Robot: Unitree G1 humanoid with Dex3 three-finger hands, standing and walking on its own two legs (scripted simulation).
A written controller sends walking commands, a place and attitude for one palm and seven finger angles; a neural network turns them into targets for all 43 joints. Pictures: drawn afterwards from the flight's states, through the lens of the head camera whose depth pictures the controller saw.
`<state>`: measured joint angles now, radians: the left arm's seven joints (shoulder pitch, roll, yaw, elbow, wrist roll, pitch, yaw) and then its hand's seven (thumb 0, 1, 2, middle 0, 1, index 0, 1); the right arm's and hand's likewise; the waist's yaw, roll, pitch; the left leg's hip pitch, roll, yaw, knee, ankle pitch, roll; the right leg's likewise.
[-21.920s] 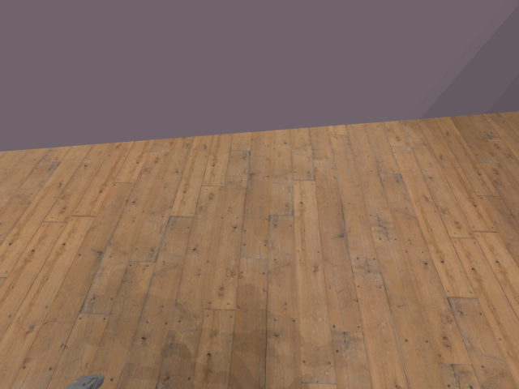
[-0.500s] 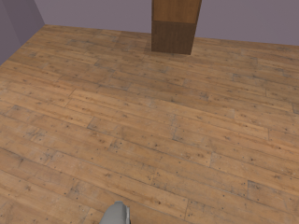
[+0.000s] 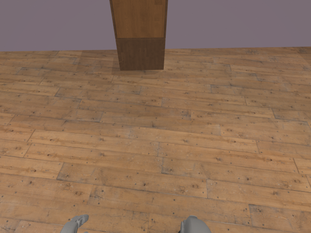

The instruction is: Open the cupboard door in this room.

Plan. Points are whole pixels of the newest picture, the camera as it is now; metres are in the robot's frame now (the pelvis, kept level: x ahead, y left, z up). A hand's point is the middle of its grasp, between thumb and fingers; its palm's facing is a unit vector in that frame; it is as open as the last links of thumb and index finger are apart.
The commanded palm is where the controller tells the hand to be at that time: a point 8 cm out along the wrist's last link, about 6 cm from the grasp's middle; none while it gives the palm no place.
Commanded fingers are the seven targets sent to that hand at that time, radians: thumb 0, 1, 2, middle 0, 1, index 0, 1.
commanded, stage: turn or walk to find it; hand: left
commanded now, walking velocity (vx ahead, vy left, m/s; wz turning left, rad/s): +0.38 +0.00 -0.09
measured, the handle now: out of the picture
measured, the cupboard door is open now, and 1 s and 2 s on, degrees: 0 0 0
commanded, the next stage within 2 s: stand and wait in 0.88 s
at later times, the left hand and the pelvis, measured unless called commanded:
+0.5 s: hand (106, 222) +0.18 +0.15 -0.17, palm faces +0.08 -0.97 -0.21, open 7.3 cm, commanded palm none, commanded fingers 0.00 0.90 0.90 -0.20 -0.30 -0.20 -0.30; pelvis +0.21 -0.04 +0.00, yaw +0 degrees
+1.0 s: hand (111, 129) +0.51 +0.19 -0.15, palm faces +0.06 -0.98 -0.20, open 7.4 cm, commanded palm none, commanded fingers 0.00 0.90 0.90 -0.20 -0.30 -0.20 -0.30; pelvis +0.41 +0.00 +0.00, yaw +4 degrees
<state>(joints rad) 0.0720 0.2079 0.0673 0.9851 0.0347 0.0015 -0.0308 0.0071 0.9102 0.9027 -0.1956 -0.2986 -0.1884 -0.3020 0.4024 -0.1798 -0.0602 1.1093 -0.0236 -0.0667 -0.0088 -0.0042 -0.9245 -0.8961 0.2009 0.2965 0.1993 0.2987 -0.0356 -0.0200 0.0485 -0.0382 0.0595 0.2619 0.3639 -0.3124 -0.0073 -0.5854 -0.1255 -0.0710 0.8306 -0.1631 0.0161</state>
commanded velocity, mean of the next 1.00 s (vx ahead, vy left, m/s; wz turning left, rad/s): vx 0.32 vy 0.00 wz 0.09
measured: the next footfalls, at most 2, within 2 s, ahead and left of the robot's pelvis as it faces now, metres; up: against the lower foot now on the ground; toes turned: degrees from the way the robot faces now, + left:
right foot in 0.12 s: +0.20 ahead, -0.14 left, +0.00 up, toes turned -10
left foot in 0.60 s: +0.39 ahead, +0.11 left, +0.00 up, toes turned +11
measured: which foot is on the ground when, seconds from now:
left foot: down 0.00-0.12, up 0.14-0.58, down 0.60-1.00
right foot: up 0.00-0.10, down 0.12-0.62, up 0.64-1.00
